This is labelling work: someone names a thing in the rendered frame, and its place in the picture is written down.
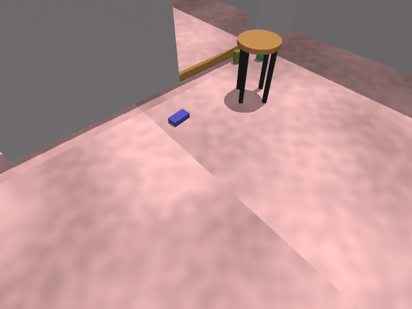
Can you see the stool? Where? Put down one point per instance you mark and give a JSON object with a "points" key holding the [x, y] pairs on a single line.
{"points": [[259, 42]]}

